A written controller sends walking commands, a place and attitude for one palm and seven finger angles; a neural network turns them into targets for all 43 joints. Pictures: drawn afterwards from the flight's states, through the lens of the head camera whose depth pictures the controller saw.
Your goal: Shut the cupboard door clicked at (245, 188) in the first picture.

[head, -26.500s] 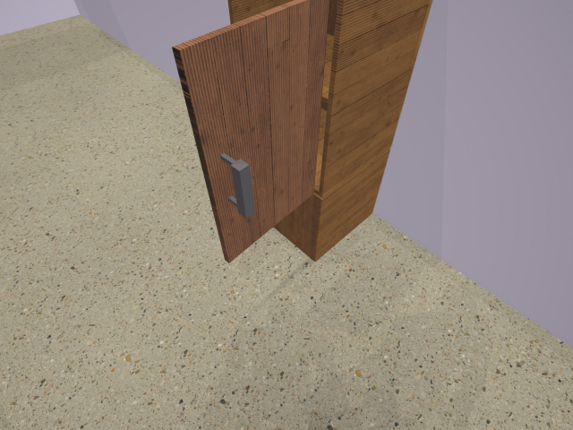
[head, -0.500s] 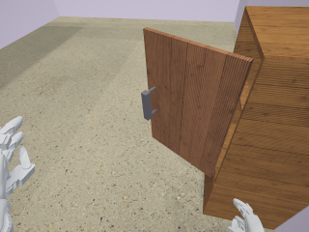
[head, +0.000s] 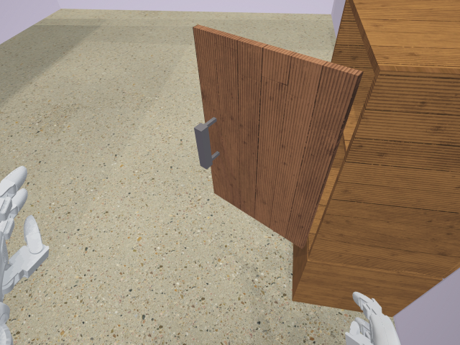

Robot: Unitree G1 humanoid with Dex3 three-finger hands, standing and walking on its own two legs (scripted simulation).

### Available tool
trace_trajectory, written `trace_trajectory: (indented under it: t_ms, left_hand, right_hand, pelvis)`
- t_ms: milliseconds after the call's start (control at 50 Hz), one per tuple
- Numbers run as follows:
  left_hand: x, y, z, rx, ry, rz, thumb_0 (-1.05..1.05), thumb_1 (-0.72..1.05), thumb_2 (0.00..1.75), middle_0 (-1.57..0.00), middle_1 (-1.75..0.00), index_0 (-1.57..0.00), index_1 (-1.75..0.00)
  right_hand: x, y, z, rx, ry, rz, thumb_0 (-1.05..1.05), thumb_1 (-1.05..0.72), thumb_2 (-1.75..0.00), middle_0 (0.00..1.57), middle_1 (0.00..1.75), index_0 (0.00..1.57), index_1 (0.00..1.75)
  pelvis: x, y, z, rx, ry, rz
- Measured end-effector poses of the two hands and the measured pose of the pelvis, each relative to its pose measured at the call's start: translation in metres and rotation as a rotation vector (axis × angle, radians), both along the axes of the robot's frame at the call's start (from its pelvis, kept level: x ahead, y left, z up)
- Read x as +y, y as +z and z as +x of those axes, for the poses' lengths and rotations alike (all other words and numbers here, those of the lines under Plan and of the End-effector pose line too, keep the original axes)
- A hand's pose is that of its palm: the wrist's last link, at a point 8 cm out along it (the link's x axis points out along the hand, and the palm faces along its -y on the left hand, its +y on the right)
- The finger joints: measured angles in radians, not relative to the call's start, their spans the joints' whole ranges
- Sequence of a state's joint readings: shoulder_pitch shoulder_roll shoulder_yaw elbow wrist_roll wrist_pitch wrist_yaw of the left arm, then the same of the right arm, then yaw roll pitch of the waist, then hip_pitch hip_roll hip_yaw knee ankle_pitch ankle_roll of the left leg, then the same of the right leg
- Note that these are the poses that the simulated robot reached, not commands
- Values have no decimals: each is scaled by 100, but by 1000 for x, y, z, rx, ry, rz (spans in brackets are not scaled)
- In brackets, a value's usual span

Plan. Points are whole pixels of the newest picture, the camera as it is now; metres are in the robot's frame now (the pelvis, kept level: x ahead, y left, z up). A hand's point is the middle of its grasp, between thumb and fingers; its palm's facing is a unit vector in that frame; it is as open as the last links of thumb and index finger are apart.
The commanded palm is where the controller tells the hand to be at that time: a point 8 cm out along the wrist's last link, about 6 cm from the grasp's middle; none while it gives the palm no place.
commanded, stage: step back with the hand held close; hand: left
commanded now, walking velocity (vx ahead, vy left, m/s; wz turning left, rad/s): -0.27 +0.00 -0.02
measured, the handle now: (209, 142) +0.64 +0.12 -0.05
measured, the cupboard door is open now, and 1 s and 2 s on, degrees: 61 61 61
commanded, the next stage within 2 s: stop stepping back and stand still in 1.68 s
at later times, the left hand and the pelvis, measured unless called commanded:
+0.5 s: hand out of the picture +0.14 +0.28 +0.15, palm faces +0.43 -0.77 -0.46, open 7.4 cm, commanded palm +0.08 +0.31 +0.18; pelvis -0.07 +0.02 -0.02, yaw -1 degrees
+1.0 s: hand out of the picture +0.07 +0.29 +0.16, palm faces +0.47 -0.71 -0.52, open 7.4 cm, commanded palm +0.01 +0.31 +0.18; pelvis -0.12 +0.01 -0.03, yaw +2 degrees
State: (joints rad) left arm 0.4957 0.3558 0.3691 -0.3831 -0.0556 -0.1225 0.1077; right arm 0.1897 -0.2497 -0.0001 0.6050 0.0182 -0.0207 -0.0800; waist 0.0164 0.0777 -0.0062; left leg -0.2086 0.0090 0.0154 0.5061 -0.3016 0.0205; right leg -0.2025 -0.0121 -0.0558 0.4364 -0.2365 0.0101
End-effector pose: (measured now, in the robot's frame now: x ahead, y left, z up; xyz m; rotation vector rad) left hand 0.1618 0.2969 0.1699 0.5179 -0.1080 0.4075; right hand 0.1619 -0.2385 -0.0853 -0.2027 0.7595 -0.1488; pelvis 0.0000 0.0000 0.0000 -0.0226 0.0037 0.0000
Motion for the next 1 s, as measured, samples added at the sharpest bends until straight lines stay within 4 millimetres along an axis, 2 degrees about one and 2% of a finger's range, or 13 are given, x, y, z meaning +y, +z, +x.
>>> trace_trajectory:
  t_ms: [80,240,420,500,600,700,820,900,1000]
  left_hand:
    - [4,0,0,18,-41,25,1,88,90,-21,-30,-21,-30]
    - [21,20,-13,-52,-80,111,1,88,90,-21,-30,-21,-31]
    - [27,3,-49,-87,-44,70,1,89,90,-21,-30,-21,-30]
    - [22,-1,-67,-118,-33,68,1,88,90,-21,-30,-21,-30]
    - [14,5,-84,-190,-32,87,1,88,90,-21,-30,-21,-31]
    - [10,12,-92,-242,-52,94,1,88,90,-21,-30,-21,-31]
    - [16,8,-95,-210,-87,111,1,88,90,-21,-30,-21,-30]
    - [24,6,-106,-189,-74,158,1,88,90,-21,-30,-21,-31]
    - [26,7,-133,-193,-40,192,1,88,90,-21,-30,-21,-31]
  right_hand:
    - [-2,2,-8,30,-39,-34,1,-90,-90,20,30,20,30]
    - [10,12,-20,-4,-65,-44,1,-90,-90,20,30,20,30]
    - [21,12,-49,-40,-27,-44,1,-90,-90,20,30,20,30]
    - [20,7,-66,-30,-4,-52,1,-90,-90,20,30,20,30]
    - [12,0,-88,-13,11,-65,1,-90,-90,21,30,20,30]
    - [3,-2,-109,15,-1,-79,1,-90,-90,21,30,20,30]
    - [0,0,-132,36,-42,-95,1,-90,-90,20,30,20,30]
    - [3,-3,-139,35,-35,-100,1,-90,-90,20,30,20,30]
    - [8,-6,-133,8,10,-89,1,-90,-90,20,30,20,30]
  pelvis:
    - [8,-1,-3,12,-7,9]
    - [19,-5,-21,12,-25,11]
    - [20,-12,-52,-2,-21,8]
    - [16,-16,-65,-11,-11,3]
    - [9,-21,-79,-18,0,-3]
    - [8,-20,-90,-8,2,-2]
    - [13,-18,-103,2,3,-11]
    - [12,-21,-109,7,50,-29]
    - [6,-26,-121,5,42,-31]
